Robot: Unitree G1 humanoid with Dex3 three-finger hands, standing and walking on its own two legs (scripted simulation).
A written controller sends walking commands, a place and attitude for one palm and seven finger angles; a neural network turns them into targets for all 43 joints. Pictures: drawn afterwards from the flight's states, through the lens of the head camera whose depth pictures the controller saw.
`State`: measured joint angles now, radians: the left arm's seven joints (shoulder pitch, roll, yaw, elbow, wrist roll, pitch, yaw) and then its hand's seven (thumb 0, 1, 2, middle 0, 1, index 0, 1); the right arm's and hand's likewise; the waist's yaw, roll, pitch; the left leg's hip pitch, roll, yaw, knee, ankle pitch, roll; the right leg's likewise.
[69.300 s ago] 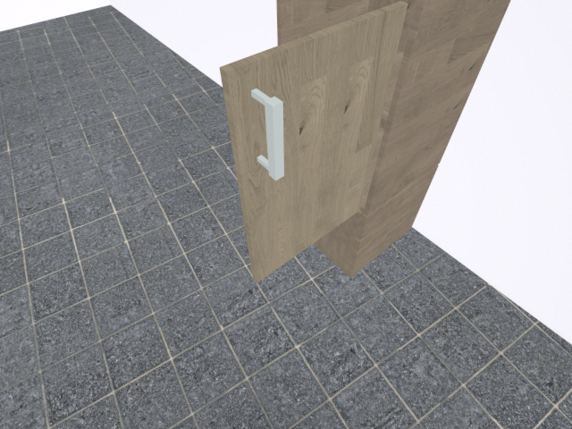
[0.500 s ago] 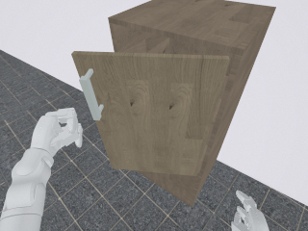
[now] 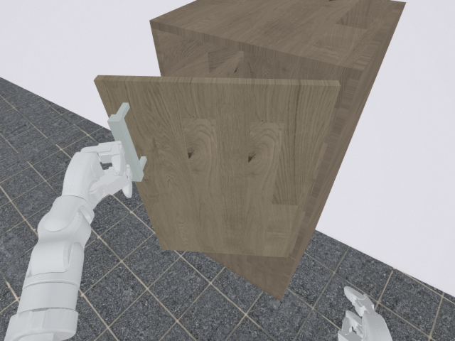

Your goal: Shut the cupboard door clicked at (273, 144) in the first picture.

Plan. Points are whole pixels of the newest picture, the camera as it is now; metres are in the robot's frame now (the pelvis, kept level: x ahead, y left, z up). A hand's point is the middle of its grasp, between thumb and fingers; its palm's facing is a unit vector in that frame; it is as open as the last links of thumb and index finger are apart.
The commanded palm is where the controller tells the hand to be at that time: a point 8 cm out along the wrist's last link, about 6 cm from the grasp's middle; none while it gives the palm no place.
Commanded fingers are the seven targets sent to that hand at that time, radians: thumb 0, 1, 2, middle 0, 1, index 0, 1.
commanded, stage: bring the fist close to the handle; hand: left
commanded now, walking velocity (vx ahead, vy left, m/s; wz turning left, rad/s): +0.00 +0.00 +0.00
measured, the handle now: (131, 144) +0.42 +0.21 +0.14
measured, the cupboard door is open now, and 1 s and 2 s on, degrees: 28 21 5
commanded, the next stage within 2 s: push the door shut along its arc in 0.26 s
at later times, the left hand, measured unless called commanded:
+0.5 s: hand (122, 177) +0.34 +0.20 +0.14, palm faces +0.01 -1.00 -0.06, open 3.1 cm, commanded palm +0.32 +0.25 +0.14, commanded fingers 0.00 0.90 0.90 -1.30 -1.50 -1.30 -1.50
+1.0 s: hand (131, 154) +0.39 +0.20 +0.14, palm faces -0.12 -0.99 -0.06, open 3.1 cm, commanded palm +0.39 +0.24 +0.14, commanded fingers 0.00 0.90 0.90 -1.30 -1.50 -1.30 -1.50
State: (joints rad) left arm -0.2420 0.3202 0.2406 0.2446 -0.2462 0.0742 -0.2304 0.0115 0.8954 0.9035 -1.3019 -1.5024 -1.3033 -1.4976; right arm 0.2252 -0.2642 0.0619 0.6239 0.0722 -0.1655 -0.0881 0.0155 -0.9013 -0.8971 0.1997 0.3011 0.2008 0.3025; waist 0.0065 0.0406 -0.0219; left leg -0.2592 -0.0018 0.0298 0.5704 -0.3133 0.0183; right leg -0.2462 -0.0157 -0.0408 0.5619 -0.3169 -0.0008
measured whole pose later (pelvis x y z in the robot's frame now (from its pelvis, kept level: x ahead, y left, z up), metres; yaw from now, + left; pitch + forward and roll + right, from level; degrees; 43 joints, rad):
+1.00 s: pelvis -0.01 +0.00 +0.00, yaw +1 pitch +3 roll +0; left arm -0.60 0.45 0.24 0.75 -0.24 -0.08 -0.41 -0.01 0.94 0.98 -1.30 -1.50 -1.30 -1.50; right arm 0.29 -0.30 0.05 0.67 0.07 -0.13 -0.09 0.01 -0.90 -0.90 0.20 0.30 0.20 0.30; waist -0.04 0.03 -0.02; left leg -0.36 0.00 0.01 0.63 -0.32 0.02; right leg -0.33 -0.02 -0.06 0.61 -0.33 -0.01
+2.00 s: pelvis +0.01 +0.01 -0.02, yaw -2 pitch +14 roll -1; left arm -1.07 0.53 0.29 1.20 -0.13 -0.16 -0.52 0.01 0.88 0.92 -1.30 -1.50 -1.30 -1.50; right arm 0.40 -0.30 0.03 0.68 0.02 -0.09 -0.06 0.01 -0.90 -0.90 0.20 0.30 0.20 0.30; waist -0.18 0.03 -0.06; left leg -0.61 0.02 0.06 0.76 -0.39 0.03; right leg -0.61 0.00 -0.01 0.74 -0.37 0.00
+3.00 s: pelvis +0.01 -0.01 -0.01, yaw -3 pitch +8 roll +0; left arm -0.77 0.25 0.27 0.90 -0.12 -0.19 -0.02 0.01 0.90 0.90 -1.30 -1.50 -1.30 -1.50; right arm 0.41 -0.28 -0.01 0.68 0.04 -0.04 0.01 0.01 -0.90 -0.90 0.20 0.30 0.20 0.30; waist -0.09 0.05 -0.07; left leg -0.43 0.04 0.06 0.64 -0.35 0.00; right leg -0.44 0.03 -0.01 0.63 -0.33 -0.02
